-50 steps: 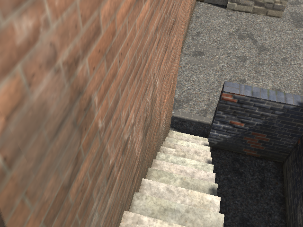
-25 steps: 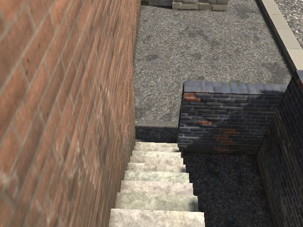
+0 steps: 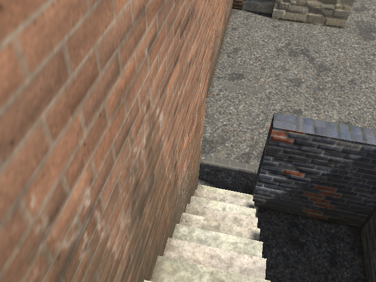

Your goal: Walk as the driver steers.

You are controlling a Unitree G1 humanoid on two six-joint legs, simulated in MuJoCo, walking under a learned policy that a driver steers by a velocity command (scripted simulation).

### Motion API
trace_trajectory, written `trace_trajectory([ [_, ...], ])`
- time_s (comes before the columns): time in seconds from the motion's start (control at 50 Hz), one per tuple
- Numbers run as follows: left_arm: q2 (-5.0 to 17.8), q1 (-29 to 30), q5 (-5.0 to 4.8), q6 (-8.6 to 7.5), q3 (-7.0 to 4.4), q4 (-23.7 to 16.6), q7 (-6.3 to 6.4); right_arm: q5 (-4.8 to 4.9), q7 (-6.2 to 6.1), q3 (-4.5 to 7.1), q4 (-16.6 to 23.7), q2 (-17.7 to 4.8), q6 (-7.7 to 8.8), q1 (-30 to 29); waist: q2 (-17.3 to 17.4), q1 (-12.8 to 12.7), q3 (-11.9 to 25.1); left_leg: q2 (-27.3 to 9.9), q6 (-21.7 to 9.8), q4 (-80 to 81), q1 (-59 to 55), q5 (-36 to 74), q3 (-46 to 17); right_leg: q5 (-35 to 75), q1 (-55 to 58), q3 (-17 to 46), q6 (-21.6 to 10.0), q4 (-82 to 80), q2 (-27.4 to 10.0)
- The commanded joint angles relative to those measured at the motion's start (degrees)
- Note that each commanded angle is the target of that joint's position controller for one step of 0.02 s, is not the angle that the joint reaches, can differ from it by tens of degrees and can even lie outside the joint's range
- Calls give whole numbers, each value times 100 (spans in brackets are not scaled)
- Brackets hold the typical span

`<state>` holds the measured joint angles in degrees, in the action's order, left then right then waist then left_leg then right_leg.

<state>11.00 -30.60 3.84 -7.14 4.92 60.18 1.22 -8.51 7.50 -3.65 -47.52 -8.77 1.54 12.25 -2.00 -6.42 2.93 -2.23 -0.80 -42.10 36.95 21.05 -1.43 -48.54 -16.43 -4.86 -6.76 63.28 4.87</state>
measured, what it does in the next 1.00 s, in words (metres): goes down: left foot 0.20 m lower, then right foot 0.21 m lower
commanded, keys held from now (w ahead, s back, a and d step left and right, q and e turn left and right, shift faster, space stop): w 0.64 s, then no key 0.36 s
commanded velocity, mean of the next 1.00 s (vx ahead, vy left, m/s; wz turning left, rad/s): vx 0.41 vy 0.00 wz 0.00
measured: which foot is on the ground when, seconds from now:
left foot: up 0.00-0.08, down 0.10-0.50, up 0.52-0.90, down 0.92-1.00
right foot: down 0.00-0.10, up 0.12-0.48, down 0.50-0.92, up 0.94-1.00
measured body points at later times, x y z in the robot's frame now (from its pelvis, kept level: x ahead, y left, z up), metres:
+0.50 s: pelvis +0.29 -0.02 -0.28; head +0.30 -0.02 +0.17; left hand +0.37 +0.24 -0.41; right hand +0.28 -0.23 -0.43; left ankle +0.13 +0.11 -0.80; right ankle +0.35 -0.10 -1.02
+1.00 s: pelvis +0.54 -0.02 -0.52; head +0.54 -0.01 -0.07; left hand +0.57 +0.23 -0.66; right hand +0.61 -0.25 -0.65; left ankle +0.57 +0.06 -1.26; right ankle +0.43 -0.14 -0.97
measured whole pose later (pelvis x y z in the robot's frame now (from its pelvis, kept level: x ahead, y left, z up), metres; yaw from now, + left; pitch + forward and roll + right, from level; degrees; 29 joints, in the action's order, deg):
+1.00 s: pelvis +0.54 -0.02 -0.52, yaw +0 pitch +2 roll -1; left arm 14.8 -19.4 1.9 -3.9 1.7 54.2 -3.3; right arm -5.2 8.1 0.1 -49.4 -12.3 3.0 18.2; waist -0.5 -1.0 3.2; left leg 1.3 -3.5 -28.0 18.3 -12.3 2.3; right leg -48.2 -36.8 0.0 3.2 112.3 4.4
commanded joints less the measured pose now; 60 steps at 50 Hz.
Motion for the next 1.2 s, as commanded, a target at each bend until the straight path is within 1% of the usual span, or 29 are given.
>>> trace_trajectory([
  [0.02,964,277,63,15,-188,-247,-12,-89,65,-1,708,-356,151,-790,-77,168,-912,9,-22,673,-519,-563,138,3373,-477,2387,-1015,-968,-1263],
  [0.04,882,53,-162,75,-249,-194,31,102,62,80,654,-474,165,-899,467,-68,-861,62,-32,2292,-475,-1358,344,3386,325,2137,-827,-728,-1059],
  [0.08,1196,140,126,137,-335,20,-216,-137,14,207,-28,-682,216,1394,437,831,-605,55,-119,2205,-2966,-133,259,3761,-436,2198,-635,1569,-673],
  [0.1,1050,-164,-218,183,-412,140,-314,-77,-87,395,-518,-934,264,2694,1971,1249,-419,-129,-559,4338,-3908,822,168,2689,-712,1456,-67,3417,55],
  [0.14,898,219,-143,165,-528,-560,-653,185,12,700,-449,-1770,160,3205,1487,1151,1154,-1615,-2281,36,-7737,4481,-1240,270,-5031,640,671,6572,430],
  [0.22,599,1651,136,59,-222,-1247,-194,343,-216,202,154,5,543,41,-177,282,-458,-1347,-1534,1134,-2204,-1655,-1142,3617,-4553,1458,814,1199,-1499],
  [0.28,284,635,373,234,-196,-356,-507,279,-296,552,-206,-1038,468,1035,801,178,-407,-375,-1620,754,916,-2064,-640,5783,-926,278,830,1189,-702],
  [0.3,580,987,431,217,-271,-563,-511,432,-432,382,16,-478,530,918,550,421,-269,-189,-1274,145,-60,-3024,-643,6836,-2051,982,752,-223,-1055],
  [0.38,720,1599,-100,166,-292,-771,-380,369,-503,458,-56,-951,406,1130,133,771,-563,-186,-1088,-880,460,-4803,-808,7816,-710,526,964,-2225,-814],
  [0.42,858,641,300,200,-392,-593,-386,275,-356,374,169,-737,422,607,493,197,-898,-393,-1139,-1566,974,-4307,-1109,6579,-101,387,1033,-1000,-662],
  [0.44,1179,785,220,206,-498,-675,-354,269,-378,394,212,-761,439,506,382,329,-980,-420,-1059,-1933,203,-4065,-1209,5993,-487,441,1023,-1673,-741],
  [0.48,1381,-1366,-109,91,-689,137,-282,117,-216,525,118,-1068,344,63,266,-231,-391,-273,-511,-4492,-235,-3118,-1137,6943,1682,525,698,-3543,-949],
  [0.5,1692,-2402,-233,48,-940,396,-219,300,-146,618,219,-1373,292,-103,-1383,-1073,-474,578,-360,-7211,-135,-4071,-693,6097,2385,106,211,-5253,-749],
  [0.52,2409,-1655,-293,2,-959,-3,-403,270,100,515,-28,-427,327,1653,-2047,399,1006,1416,142,-9106,2354,-7243,-325,12243,4954,1691,-1488,-1813,-2110],
  [0.54,2304,-1807,71,4,-1088,18,-321,417,112,509,527,-453,316,796,-914,-73,701,1170,248,-9178,4137,-7120,-313,12708,5393,2449,-1646,-1769,-2540],
  [0.56,1637,-1447,272,38,-880,248,-248,446,70,511,641,-391,298,404,52,21,263,762,26,-8697,4697,-6117,-629,10455,4238,2465,-1162,-1762,-2542],
  [0.58,1631,-951,92,90,-845,232,-276,518,36,432,718,-191,231,831,-415,511,-112,270,-35,-8568,4739,-5335,-727,7962,2677,3219,-1383,-2277,-2815],
  [0.64,-52,-186,43,-65,-271,305,-23,375,73,254,128,176,55,1306,366,1115,-1195,-459,-262,-5065,2815,-1435,-569,5452,-1574,2255,-901,-3287,-1950],
  [0.74,844,377,-193,-392,-158,-129,394,133,152,306,288,-606,26,-19,465,617,-304,-184,123,-1633,527,1208,-113,3840,-2019,991,-272,-1577,-808],
  [0.82,1347,490,36,-35,-307,-214,52,-85,247,194,351,-511,-9,-73,-416,595,-757,195,32,-599,-1220,421,272,3249,-2283,1466,-385,-751,-1028],
  [0.86,1063,335,-183,24,-341,-345,108,-41,147,189,398,-639,52,-285,171,255,-853,-203,-71,1853,-898,25,-43,3824,-518,1874,-113,-58,-996],
  [0.9,1173,445,-288,209,-450,-418,-145,75,-33,358,-441,-818,232,2178,1261,1163,-381,91,-240,3428,-3176,850,604,5001,-585,1446,163,2219,-415],
  [0.94,375,-509,-66,259,-463,-316,-665,271,-93,698,-251,-1616,124,2726,1835,723,1219,-1792,-2343,115,-7139,6474,-793,-277,-4089,609,1015,6515,345],
  [0.96,884,134,-248,224,-518,-826,-683,325,94,694,-100,-1550,118,2264,1044,858,1807,-2174,-2713,124,-6987,5911,-1591,-390,-4970,619,1240,6344,34],
  [0.98,537,984,-250,262,-286,-1360,-555,385,101,596,78,-1211,209,1148,-5,610,1260,-2191,-2153,576,-5964,3546,-1500,107,-5119,960,1155,5164,-524],
  [1.02,154,987,-152,274,-123,-1474,-358,933,146,191,373,-409,402,-413,18,-270,509,-1514,-1569,1037,-2563,870,-1039,1483,-3802,1155,1601,2875,-1217],
  [1.04,198,532,-89,288,-102,-1144,-353,774,29,137,90,-188,456,4,200,-216,-310,-1260,-1327,1143,-931,135,-712,2978,-3068,1241,1546,2167,-1427],
  [1.12,355,67,28,363,-327,-475,-677,573,12,356,-109,-1140,530,-43,568,-247,-287,-362,-811,478,1235,-328,-86,5708,527,203,1384,703,-829],
  [1.2,1043,886,-434,126,-497,-907,-306,820,296,304,197,-923,410,-957,19,-77,209,-611,-274,143,-1023,90,-706,5066,96,636,1424,-1356,-1167],
])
